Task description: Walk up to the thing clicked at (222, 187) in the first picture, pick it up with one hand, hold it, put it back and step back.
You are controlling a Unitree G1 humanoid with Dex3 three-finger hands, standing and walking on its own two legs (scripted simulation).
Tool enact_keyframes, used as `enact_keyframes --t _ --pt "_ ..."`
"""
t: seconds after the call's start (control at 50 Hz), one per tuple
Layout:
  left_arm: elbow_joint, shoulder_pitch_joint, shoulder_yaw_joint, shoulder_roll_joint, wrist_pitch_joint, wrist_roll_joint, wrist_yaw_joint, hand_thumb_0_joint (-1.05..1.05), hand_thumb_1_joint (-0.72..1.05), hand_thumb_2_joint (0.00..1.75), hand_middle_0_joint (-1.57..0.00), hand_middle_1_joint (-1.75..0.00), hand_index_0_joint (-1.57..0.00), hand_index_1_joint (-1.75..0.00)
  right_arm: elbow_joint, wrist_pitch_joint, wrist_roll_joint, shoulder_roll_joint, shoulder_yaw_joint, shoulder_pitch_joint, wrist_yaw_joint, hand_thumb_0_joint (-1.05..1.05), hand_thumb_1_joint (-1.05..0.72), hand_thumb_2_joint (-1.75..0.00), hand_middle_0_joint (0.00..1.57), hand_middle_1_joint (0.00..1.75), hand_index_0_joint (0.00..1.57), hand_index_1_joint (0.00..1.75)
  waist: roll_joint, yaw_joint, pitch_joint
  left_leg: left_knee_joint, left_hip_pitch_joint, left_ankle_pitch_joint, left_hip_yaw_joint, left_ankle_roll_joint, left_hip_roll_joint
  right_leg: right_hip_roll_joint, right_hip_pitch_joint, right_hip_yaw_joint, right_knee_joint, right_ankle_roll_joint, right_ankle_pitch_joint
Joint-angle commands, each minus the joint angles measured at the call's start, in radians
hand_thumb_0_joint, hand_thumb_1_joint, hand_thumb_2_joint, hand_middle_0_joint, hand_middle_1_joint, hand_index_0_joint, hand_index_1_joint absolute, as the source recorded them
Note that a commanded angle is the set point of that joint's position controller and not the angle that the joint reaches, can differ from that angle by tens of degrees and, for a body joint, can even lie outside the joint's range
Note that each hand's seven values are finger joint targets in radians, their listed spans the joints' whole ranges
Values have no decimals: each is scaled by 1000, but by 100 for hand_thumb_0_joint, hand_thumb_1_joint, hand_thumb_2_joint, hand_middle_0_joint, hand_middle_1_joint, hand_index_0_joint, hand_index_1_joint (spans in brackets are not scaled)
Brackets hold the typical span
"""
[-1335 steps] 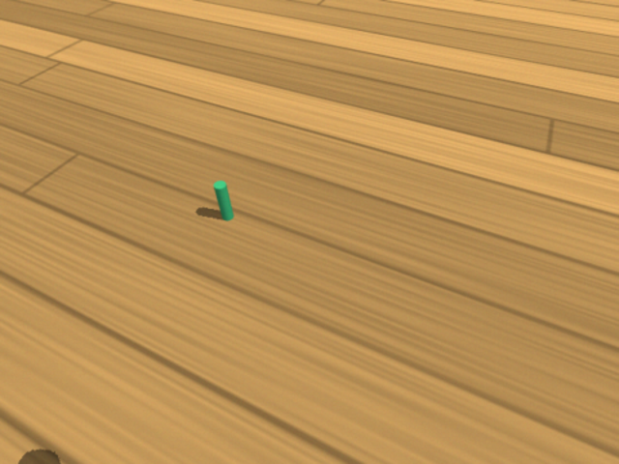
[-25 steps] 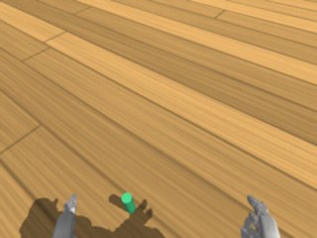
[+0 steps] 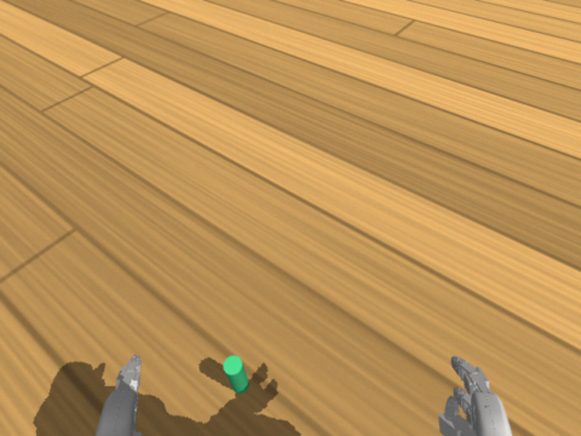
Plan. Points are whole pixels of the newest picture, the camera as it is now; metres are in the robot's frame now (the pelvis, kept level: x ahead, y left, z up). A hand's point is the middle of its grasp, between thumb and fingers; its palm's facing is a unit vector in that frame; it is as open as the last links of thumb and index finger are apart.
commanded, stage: home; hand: left
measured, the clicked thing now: (237, 375) +0.39 +0.18 -0.63
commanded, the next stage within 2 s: stand in 0.44 s
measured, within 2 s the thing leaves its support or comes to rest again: neither
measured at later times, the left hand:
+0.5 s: hand (164, 427) +0.17 +0.18 -0.06, palm faces +0.10 -0.95 -0.30, open 17.5 cm
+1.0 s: hand out of the picture +0.15 +0.20 -0.09, palm faces -0.01 -0.94 -0.33, open 9.1 cm
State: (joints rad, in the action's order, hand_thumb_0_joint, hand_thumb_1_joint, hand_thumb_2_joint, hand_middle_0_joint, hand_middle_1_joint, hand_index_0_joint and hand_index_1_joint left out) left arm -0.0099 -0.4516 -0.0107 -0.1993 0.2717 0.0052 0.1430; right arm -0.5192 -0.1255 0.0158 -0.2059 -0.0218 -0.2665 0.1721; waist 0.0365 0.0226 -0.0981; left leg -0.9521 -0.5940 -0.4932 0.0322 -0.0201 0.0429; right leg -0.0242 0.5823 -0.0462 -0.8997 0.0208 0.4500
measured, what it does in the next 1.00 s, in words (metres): stands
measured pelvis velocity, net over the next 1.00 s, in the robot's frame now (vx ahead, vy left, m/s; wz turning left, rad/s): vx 0.00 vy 0.00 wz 0.01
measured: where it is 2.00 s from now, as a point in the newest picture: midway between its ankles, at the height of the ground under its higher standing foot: outside the picture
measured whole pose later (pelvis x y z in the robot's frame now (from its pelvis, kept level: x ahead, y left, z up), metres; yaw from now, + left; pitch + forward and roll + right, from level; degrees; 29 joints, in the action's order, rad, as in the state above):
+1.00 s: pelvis +0.00 +0.00 +0.01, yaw +1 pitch +3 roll +0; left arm -0.47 -0.25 -0.01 -0.28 0.06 -0.06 0.04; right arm -0.75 -0.04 -0.06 -0.27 -0.01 -0.18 0.05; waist -0.01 -0.01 0.00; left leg -0.85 -0.45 -0.45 0.02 -0.01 0.01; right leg -0.05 0.46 -0.03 -0.85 0.02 0.43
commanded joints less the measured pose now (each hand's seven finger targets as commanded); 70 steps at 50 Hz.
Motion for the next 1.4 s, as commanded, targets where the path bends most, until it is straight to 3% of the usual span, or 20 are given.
enact_keyframes --t 0.0,0.02,0.18,0.36,0.4,0.42,0.52,0.58,0.72,0.78,0.82,0.84,0.86,0.88,0.94,1.02,1.1,1.14,1.26,1.38 --pt "169 -2 46 -84 -47 -5 7 0 -59 3 -5 -5 -5 -5 161 -48 -7 -116 49 64 12 0 -90 -90 20 30 20 30 -11 0 -102 146 54 307 -29 18 -33 37 -86 -28 132 -24 -266" --pt "183 27 65 -108 -48 -4 7 0 -60 3 -4 -5 -4 -5 154 -48 -8 -120 53 56 13 0 -90 -90 20 30 20 30 -22 1 -106 145 56 293 -30 20 -33 37 -86 -25 138 -22 -256" --pt "193 26 50 -95 -50 -3 6 0 -59 3 -4 -5 -4 -5 156 -52 -8 -120 51 57 10 0 -90 -90 20 30 20 30 16 1 -92 166 56 251 -23 15 -30 40 -72 -31 134 -28 -208" --pt "179 13 55 -94 -48 -5 9 0 -57 4 -5 -5 -5 -5 161 -58 -7 -119 51 59 15 0 -90 -90 20 30 20 30 -22 -3 -91 166 41 208 -25 20 -32 39 -66 -29 140 -26 -174" --pt "217 36 61 -107 -52 -4 10 0 -57 4 -5 -5 -5 -5 162 -57 -8 -117 50 57 15 0 -90 -90 20 30 20 30 20 -6 -111 171 50 217 -21 15 -30 40 -67 -30 131 -29 -178" --pt "191 15 47 -92 -50 -6 9 0 -57 4 -5 -5 -5 -5 159 -57 -7 -122 53 56 14 0 -90 -90 20 30 20 30 3 0 -100 174 52 217 -16 15 -27 42 -62 -34 125 -30 -174" --pt "187 12 60 -101 -50 -4 11 0 -56 5 -5 -5 -5 -5 161 -57 -7 -119 52 58 16 0 -90 -90 20 30 20 30 -26 -3 -88 153 34 230 -27 20 -32 35 -67 -27 141 -24 -192" --pt "195 20 53 -96 -49 -4 9 0 -32 29 -20 -29 -20 -29 158 -57 -8 -118 51 56 16 0 -90 -90 20 30 20 30 -6 -3 -89 164 40 206 -28 18 -32 37 -58 -25 137 -26 -171" --pt "193 1 62 -102 -44 -6 10 0 24 85 -20 -30 -20 -30 152 -56 -8 -119 55 44 17 0 -90 -90 20 30 20 30 -10 -4 -133 142 65 313 -26 17 -29 37 -86 -27 116 -26 -265" --pt "190 9 49 -92 -44 -5 7 0 48 90 -20 -30 -20 -30 153 -52 -8 -121 55 47 16 0 -90 -90 20 30 20 30 -26 1 -119 132 68 330 -32 18 -29 34 -85 -24 122 -21 -292" --pt "197 9 72 -108 -45 -5 8 0 64 90 -20 -30 -20 -30 149 -52 -11 -118 56 42 18 0 -90 -90 20 30 20 30 -17 1 -151 121 73 341 -34 20 -32 31 -102 -20 125 -18 -312" --pt "-154 190 101 -229 -167 -102 -37 0 72 90 -20 -30 -20 -30 -56 16 -115 -254 84 93 -42 0 -90 -90 20 30 20 30 -115 -43 -3 156 65 470 6 46 -4 -62 -246 59 166 -82 -372" --pt "-258 146 108 -239 -214 -104 -63 0 80 90 -20 -30 -20 -30 -95 42 -129 -243 92 81 -71 0 -90 -90 20 30 20 30 -140 -38 -67 147 131 486 -17 65 4 -80 -274 92 165 -107 -456" --pt "-293 138 98 -253 -245 -95 -81 0 88 90 -20 -30 -20 -30 -98 57 -118 -247 98 88 -85 0 -90 -90 20 30 20 30 -120 -28 -69 152 160 474 -4 77 -4 -83 -256 115 185 -120 -474" --pt "-415 206 87 -250 -281 -59 -104 0 90 90 -20 -30 -20 -30 -150 61 -76 -238 96 81 -125 0 -90 -90 20 30 20 30 -54 -32 -45 239 233 411 17 82 -4 -83 -243 111 203 -101 -366" --pt "-563 255 85 -266 -296 -51 -107 0 90 90 -20 -30 -20 -30 -214 71 -71 -243 105 111 -147 0 -90 -90 20 30 20 30 -29 -37 6 335 252 308 54 79 8 -74 -250 87 264 -76 -265" --pt "-684 274 82 -271 -307 -47 -107 0 90 90 -20 -30 -20 -30 -276 79 -68 -251 102 114 -150 0 -90 -90 20 30 20 30 -18 -36 43 416 264 307 66 73 21 -74 -316 77 320 -65 -270" --pt "-738 271 80 -277 -310 -43 -107 0 90 90 -20 -30 -20 -30 -308 81 -63 -257 101 112 -150 0 -90 -90 20 30 20 30 -29 -38 24 427 303 378 66 69 23 -83 -361 79 342 -64 -337" --pt "-874 286 68 -295 -304 -36 -104 0 90 90 -20 -30 -20 -30 -405 95 -52 -280 92 116 -149 0 -90 -90 20 30 20 30 -31 -33 72 521 372 397 73 53 36 -97 -411 79 457 -51 -333" --pt "-979 295 59 -305 -295 -32 -109 0 90 90 -20 -30 -20 -30 -481 102 -46 -305 88 131 -148 0 -90 -90 20 30 20 30 -8 -38 130 645 367 266 95 46 50 -89 -443 67 520 -37 -240"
